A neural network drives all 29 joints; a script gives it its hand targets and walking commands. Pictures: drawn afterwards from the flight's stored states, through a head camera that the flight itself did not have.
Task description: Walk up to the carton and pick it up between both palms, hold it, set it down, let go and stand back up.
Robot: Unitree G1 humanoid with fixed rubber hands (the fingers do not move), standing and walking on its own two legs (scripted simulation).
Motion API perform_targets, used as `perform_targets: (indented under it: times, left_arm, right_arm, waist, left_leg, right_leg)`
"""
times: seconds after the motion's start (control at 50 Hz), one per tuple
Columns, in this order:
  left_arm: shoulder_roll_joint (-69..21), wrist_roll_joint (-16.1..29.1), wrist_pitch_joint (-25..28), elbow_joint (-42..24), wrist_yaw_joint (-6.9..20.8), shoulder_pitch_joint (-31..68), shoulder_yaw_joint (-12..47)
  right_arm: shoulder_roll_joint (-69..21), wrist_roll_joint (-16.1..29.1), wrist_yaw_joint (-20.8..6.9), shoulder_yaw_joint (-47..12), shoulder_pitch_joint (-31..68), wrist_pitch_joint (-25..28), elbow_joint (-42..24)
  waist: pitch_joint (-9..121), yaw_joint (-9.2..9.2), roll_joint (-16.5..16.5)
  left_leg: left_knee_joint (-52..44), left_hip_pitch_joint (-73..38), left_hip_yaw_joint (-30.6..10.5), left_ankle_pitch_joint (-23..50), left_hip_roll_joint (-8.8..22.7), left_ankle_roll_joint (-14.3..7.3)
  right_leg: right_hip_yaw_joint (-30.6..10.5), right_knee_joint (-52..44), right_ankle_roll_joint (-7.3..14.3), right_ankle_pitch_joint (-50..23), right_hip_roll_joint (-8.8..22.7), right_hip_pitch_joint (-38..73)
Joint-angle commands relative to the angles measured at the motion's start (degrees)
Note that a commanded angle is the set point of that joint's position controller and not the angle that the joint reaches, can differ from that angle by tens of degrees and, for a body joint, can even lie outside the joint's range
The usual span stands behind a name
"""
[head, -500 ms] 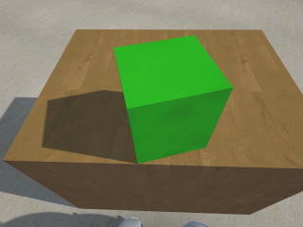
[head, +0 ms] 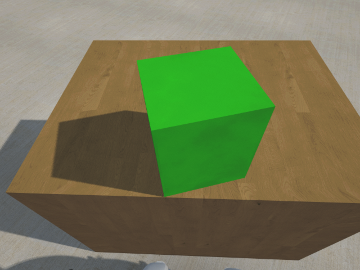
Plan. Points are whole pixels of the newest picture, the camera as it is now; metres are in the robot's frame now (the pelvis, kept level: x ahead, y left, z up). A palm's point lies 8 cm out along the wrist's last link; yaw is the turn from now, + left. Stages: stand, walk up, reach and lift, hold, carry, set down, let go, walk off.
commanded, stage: walk up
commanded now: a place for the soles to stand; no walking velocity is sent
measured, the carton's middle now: (196, 124) +0.42 +0.00 +0.09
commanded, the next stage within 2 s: reach and lift in 0.48 s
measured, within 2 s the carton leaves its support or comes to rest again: neither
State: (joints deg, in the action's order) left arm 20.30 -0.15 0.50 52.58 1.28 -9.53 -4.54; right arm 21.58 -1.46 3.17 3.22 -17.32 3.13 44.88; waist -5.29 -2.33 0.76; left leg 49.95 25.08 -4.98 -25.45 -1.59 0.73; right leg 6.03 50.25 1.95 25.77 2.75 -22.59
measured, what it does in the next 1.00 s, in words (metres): stands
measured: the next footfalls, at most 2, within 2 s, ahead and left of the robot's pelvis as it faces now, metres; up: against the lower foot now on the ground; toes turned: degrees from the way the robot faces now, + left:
none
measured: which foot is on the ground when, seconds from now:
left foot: down 0.00-1.00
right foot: down 0.00-1.00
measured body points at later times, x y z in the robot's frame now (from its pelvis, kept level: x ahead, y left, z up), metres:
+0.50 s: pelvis +0.00 +0.01 +0.00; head +0.03 +0.02 +0.45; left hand +0.07 +0.32 -0.13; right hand +0.09 -0.30 -0.10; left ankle +0.04 +0.15 -0.70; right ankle +0.01 -0.10 -0.70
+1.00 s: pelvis -0.02 -0.01 +0.02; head +0.02 +0.00 +0.47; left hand +0.14 +0.29 -0.05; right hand +0.15 -0.30 -0.06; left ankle +0.03 +0.15 -0.70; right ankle +0.01 -0.10 -0.70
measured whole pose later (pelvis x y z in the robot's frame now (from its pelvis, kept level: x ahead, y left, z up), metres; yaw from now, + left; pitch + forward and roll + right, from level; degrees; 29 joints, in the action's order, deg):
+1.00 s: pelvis -0.02 -0.01 +0.02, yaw -1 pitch +1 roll +0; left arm 20.3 -0.2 -18.6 22.3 -2.1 -11.5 -4.4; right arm 20.4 -0.8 -5.4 5.7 -4.5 13.8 53.6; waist -2.8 -2.1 1.1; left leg 37.2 23.7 -4.7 -15.2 1.7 2.1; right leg 6.0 37.5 2.6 17.3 -0.1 -21.8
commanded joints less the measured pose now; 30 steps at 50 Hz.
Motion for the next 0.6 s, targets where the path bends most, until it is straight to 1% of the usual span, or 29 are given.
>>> perform_targets:
  times: [0.0,0.02,0.04,0.06,0.08,0.1,0.12,0.14,0.16,0.18,0.2,0.22,0.24,0.26,0.28,0.3,0.32,0.34,0.36,0.38,0.4,0.42,0.44,0.46,0.48,0.5,0.52,0.54,0.58]
  left_arm:
    - [18.44,-1.89,2.74,-4.09,-0.72,-2.36,-4.76]
    - [18.37,-1.78,2.84,-4.48,-0.89,-0.56,-4.7]
    - [17.7,-1.88,2.63,-5.03,-0.83,-0.33,-4.45]
    - [16.65,-1.45,2.25,-5.05,-0.66,0.81,-3.74]
    - [15.15,-1.49,1.83,-5.52,-0.32,3.16,-3.39]
    - [14.27,-1.11,1.24,-6.81,-0.25,4.31,-2.98]
    - [12.62,-0.57,0.5,-6.22,-0.43,3.04,-2.89]
    - [13.76,-0.42,0.08,-6.4,-0.6,5.03,-2.84]
    - [13.51,-0.07,0.08,-6.0,-0.71,4.03,-3.07]
    - [13.06,-0.05,0.4,-5.98,-0.55,4.64,-3.2]
    - [12.54,-0.07,0.68,-4.37,-0.4,2.26,-3.26]
    - [13.03,-0.3,1.04,-3.01,-0.33,-0.72,-2.94]
    - [15.28,-1.43,1.62,-2.18,-0.53,-1.83,-3.84]
    - [18.72,-2.34,2.23,-2.04,-0.6,-3.53,-4.86]
    - [19.36,-2.21,2.79,-2.34,-0.45,-4.22,-4.89]
    - [18.72,-1.8,2.86,-2.48,-0.3,-3.2,-4.5]
    - [20.15,-1.84,2.71,-3.26,-0.33,-1.59,-4.84]
    - [20.06,-1.64,2.66,-3.88,-0.43,-0.63,-4.92]
    - [18.41,-1.6,2.51,-3.21,-0.64,-0.67,-4.28]
    - [17.93,-1.62,2.27,-4.56,-0.78,1.2,-3.9]
    - [17.5,-1.1,2.03,-4.68,-0.54,2.56,-3.66]
    - [15.39,-0.96,1.62,-5.95,-0.34,4.31,-2.86]
    - [13.08,-0.45,1.03,-6.32,-0.22,5.23,-2.45]
    - [13.44,-0.13,0.03,-6.18,-0.33,4.71,-3.01]
    - [7.48,-0.9,-11.66,-21.99,-3.01,24.13,2.03]
    - [8.03,-2.37,-17.58,-25.82,-3.56,21.95,0.72]
    - [7.56,-3.25,-20.38,-27.68,-3.57,20.49,0.93]
    - [8.44,-2.64,-21.93,-31.39,-3.68,19.53,1.4]
    - [8.99,-2.06,-23.05,-32.85,-3.62,15.66,1.25]
  right_arm:
    - [13.17,0.5,0.85,2.08,3.36,1.66,-0.31]
    - [14.03,0.63,0.74,2.56,1.18,2.04,-0.05]
    - [13.51,0.69,0.57,2.16,0.94,2.55,0.25]
    - [13.19,0.56,0.51,2.36,-1.57,3.24,0.74]
    - [13.96,0.01,0.53,2.77,-5.03,3.55,2.28]
    - [17.67,-0.51,0.88,3.79,-5.6,3.77,1.77]
    - [20.61,-0.54,0.74,4.36,-4.81,3.72,0.67]
    - [20.43,-0.05,0.81,3.95,-5.42,3.49,0.63]
    - [20.95,-0.09,0.97,3.76,-3.14,3.18,-0.01]
    - [18.92,-0.39,1.26,3.44,-1.1,3.03,-0.31]
    - [18.37,-0.64,1.22,3.33,0.57,2.56,-0.51]
    - [18.15,-0.64,1.03,3.12,4.03,2.06,-1.01]
    - [15.27,0.12,0.75,2.16,6.05,1.83,-1.95]
    - [12.08,0.58,0.42,1.16,5.63,1.64,-2.08]
    - [11.25,0.67,0.57,1.21,5.74,1.45,-1.7]
    - [12.83,0.45,0.68,2.08,6.67,1.53,-1.21]
    - [13.44,0.61,0.72,2.42,4.27,1.76,-1.32]
    - [14.09,0.53,0.55,2.61,2.84,2.01,-1.29]
    - [13.89,0.55,0.54,2.94,1.84,2.39,-0.6]
    - [14.13,0.38,0.45,3.08,-0.11,2.74,-0.03]
    - [14.23,0.18,0.56,3.32,-2.91,3.28,0.99]
    - [15.59,-0.31,0.63,3.53,-5.3,3.69,1.91]
    - [18.65,-0.51,0.72,4.34,-5.15,3.7,1.03]
    - [20.26,-0.35,0.61,4.53,-4.95,3.43,0.31]
    - [6.0,-8.17,-2.8,9.01,15.15,12.1,16.13]
    - [7.33,-8.72,-4.95,9.7,26.94,13.22,15.98]
    - [8.89,-7.6,-5.69,9.91,26.24,13.07,15.4]
    - [11.13,-6.26,-5.83,12.05,25.49,13.44,12.65]
    - [11.46,-4.32,-5.9,11.15,22.42,14.24,9.46]
  waist:
    - [2.3,-0.48,1.97]
    - [4.23,0.16,4.7]
    - [4.78,1.44,6.36]
    - [6.34,2.83,3.4]
    - [7.33,4.27,1.26]
    - [8.51,4.23,-7.79]
    - [8.68,3.6,-13.46]
    - [7.23,3.95,-9.92]
    - [5.78,2.92,-9.6]
    - [5.32,2.71,-11.5]
    - [7.12,1.44,-10.93]
    - [6.25,-0.59,-10.7]
    - [6.42,-1.63,-4.48]
    - [4.85,-2.2,2.76]
    - [2.45,-2.44,7.55]
    - [3.64,-2.04,2.47]
    - [3.45,-0.6,5.89]
    - [3.65,-0.33,5.77]
    - [4.09,0.46,3.91]
    - [4.99,1.75,2.26]
    - [8.05,3.27,1.4]
    - [8.02,4.1,-1.89]
    - [7.25,3.7,-9.41]
    - [7.16,3.69,-12.08]
    - [1.5,5.9,1.67]
    - [0.52,6.69,-2.25]
    - [1.89,6.14,-3.33]
    - [6.43,6.58,-4.96]
    - [10.13,5.28,-1.36]
  left_leg:
    - [7.96,13.16,1.06,-7.52,1.94,-2.26]
    - [5.84,12.12,3.37,-7.27,3.44,-2.17]
    - [-0.71,6.6,4.97,-3.27,3.52,-2.7]
    - [-9.17,0.25,6.29,4.85,2.51,-3.34]
    - [-12.3,-7.64,0.46,17.47,2.8,-4.63]
    - [-15.76,-10.99,-14.04,19.96,8.45,-8.57]
    - [-20.83,-12.29,-30.45,23.94,16.33,-15.16]
    - [-21.05,-13.92,-33.34,23.63,18.17,-17.9]
    - [-20.7,-12.57,-33.56,19.92,17.54,-18.49]
    - [-19.45,-11.91,-30.79,22.21,15.57,-16.86]
    - [-18.81,-9.39,-28.63,23.16,14.2,-15.58]
    - [-16.46,-3.47,-23.23,20.77,11.93,-12.94]
    - [-11.63,6.2,-18.44,16.8,8.71,-9.57]
    - [-2.66,14.55,-4.83,12.9,3.27,-4.63]
    - [4.03,16.63,2.2,-0.09,-0.45,-3.07]
    - [7.44,13.42,1.75,-6.98,1.19,-2.5]
    - [7.62,11.96,2.67,-8.77,1.7,-2.75]
    - [4.85,11.71,4.51,-7.72,3.0,-2.55]
    - [2.17,8.54,5.02,-4.18,2.82,-2.51]
    - [-1.5,4.01,5.78,-0.36,2.0,-3.28]
    - [-8.55,-3.71,4.29,13.39,3.13,-3.93]
    - [-11.73,-8.83,-3.45,21.3,4.24,-5.89]
    - [-16.87,-10.22,-19.64,23.66,10.67,-10.58]
    - [-20.93,-9.65,-31.04,17.26,15.66,-15.99]
    - [-11.33,9.5,6.41,-1.98,5.71,-1.13]
    - [-9.54,5.52,6.02,-0.15,6.27,0.01]
    - [-9.89,5.97,4.99,-3.08,7.56,0.04]
    - [-10.39,6.19,4.5,-6.9,8.52,-0.36]
    - [-8.6,0.19,5.77,1.67,6.61,-0.4]
  right_leg:
    - [-27.36,-26.01,11.29,-14.1,20.43,14.33]
    - [-24.42,-23.61,10.86,-20.21,20.09,15.55]
    - [-19.63,-20.05,10.34,-26.24,17.39,13.91]
    - [-13.77,-15.55,8.09,-29.5,14.52,10.36]
    - [-10.4,-10.1,4.85,-25.63,11.08,3.19]
    - [-4.34,0.27,1.42,-18.74,4.61,-3.26]
    - [-5.03,6.22,-1.14,-0.6,-0.21,-7.94]
    - [-7.95,7.4,-1.11,14.26,-0.71,-9.85]
    - [-9.08,4.79,-0.71,14.44,-0.42,-10.54]
    - [-8.96,0.78,0.05,13.11,0.08,-8.98]
    - [-8.38,-4.6,0.63,6.67,-0.32,-4.63]
    - [-8.69,-10.87,1.08,1.68,0.39,1.2]
    - [-14.36,-17.1,2.86,1.64,3.84,10.06]
    - [-21.96,-23.69,5.53,6.22,10.18,15.9]
    - [-29.35,-28.69,9.03,-0.03,17.54,15.25]
    - [-29.81,-28.61,12.42,-6.82,20.89,13.05]
    - [-27.48,-26.12,13.3,-11.28,21.19,13.7]
    - [-25.64,-23.78,12.22,-15.25,20.04,15.46]
    - [-22.84,-22.54,11.33,-21.72,19.23,12.12]
    - [-19.0,-19.27,10.25,-24.75,17.85,10.04]
    - [-13.57,-13.19,7.51,-25.25,14.75,7.57]
    - [-6.87,-5.9,3.59,-20.78,8.26,0.68]
    - [-2.69,3.45,0.21,-9.94,1.47,-5.87]
    - [-5.69,5.22,-0.32,4.63,-0.53,-7.64]
    - [-0.6,-5.58,-0.14,5.83,-0.61,-6.43]
    - [-1.32,-5.7,1.12,1.57,-2.2,-6.42]
    - [0.18,-3.97,1.56,0.8,-2.85,-4.46]
    - [1.42,-2.78,1.25,-2.31,-3.65,0.32]
    - [1.01,-6.7,0.71,-8.46,-2.92,-0.94]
